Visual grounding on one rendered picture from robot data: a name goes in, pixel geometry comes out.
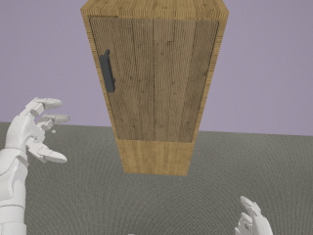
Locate left robot hand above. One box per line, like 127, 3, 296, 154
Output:
4, 97, 70, 164

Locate left robot forearm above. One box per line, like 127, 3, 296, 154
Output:
0, 148, 31, 235

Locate cupboard door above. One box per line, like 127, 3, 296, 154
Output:
87, 17, 221, 143

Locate handle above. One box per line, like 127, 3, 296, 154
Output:
99, 49, 115, 93

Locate right robot hand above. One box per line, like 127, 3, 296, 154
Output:
235, 196, 273, 235

